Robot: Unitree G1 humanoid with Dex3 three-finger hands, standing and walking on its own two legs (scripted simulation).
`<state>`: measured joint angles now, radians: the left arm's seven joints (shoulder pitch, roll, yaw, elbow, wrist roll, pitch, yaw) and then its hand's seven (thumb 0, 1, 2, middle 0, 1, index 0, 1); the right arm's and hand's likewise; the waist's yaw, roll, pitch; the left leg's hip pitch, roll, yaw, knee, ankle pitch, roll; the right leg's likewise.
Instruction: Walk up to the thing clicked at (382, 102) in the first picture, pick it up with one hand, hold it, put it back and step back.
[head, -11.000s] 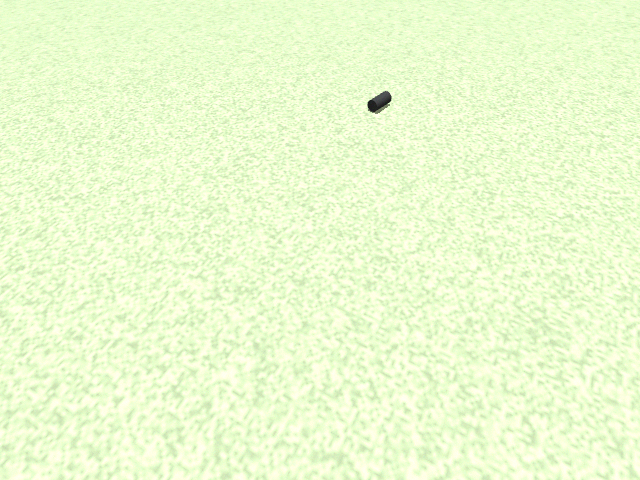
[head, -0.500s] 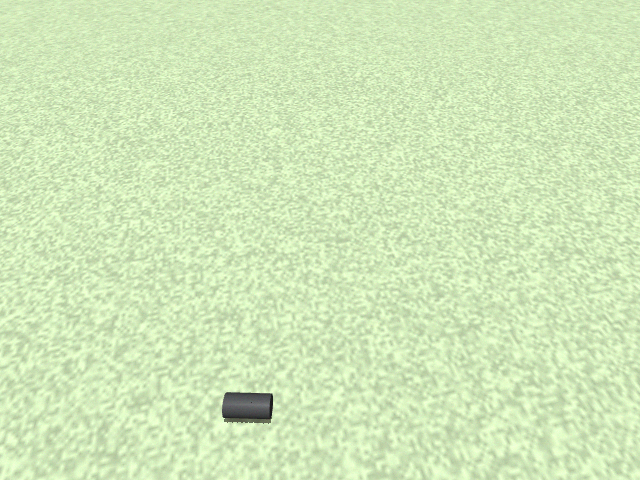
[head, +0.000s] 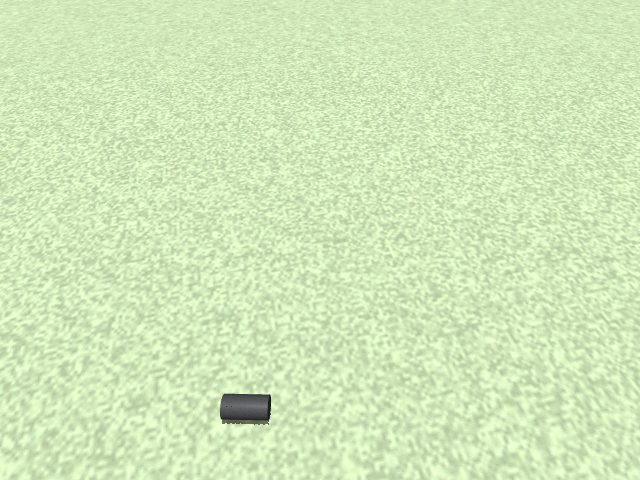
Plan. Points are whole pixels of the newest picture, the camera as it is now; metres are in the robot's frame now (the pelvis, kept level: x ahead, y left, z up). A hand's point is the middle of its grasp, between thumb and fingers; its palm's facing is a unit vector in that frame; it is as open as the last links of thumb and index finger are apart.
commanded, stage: stand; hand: left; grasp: from above
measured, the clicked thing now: (246, 406) +0.42 +0.25 -0.75
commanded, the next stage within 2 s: rise first in 0.08 s
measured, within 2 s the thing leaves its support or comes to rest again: neither
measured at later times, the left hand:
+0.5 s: hand out of the picture +0.14 +0.26 -0.17, palm faces -0.05 -0.93 -0.37, open 10.1 cm
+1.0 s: hand out of the picture +0.11 +0.27 -0.24, palm faces -0.20 -0.85 -0.49, open 14.2 cm
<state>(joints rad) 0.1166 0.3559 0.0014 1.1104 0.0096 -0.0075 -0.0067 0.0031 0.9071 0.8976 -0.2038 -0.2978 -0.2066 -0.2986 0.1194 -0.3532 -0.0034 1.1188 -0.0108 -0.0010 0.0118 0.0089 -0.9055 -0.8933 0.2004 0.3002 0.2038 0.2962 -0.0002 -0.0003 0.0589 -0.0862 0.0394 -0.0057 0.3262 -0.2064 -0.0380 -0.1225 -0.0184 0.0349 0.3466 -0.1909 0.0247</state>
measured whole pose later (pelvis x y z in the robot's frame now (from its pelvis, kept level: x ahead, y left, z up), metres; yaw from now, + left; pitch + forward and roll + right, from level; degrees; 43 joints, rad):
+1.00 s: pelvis -0.02 +0.02 -0.11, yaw +1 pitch +20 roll -2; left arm 0.26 0.31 0.11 0.41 0.31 0.21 0.00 -0.01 -0.57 1.00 -0.09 -1.05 -0.09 -1.06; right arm 0.18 -0.23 -0.03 0.54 0.00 -0.13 0.01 0.01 -0.94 -0.90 0.20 0.30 0.20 0.30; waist -0.02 0.01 -0.13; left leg -0.99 0.02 -0.06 1.23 -0.58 -0.02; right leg -0.98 -0.02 0.01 1.17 -0.53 0.05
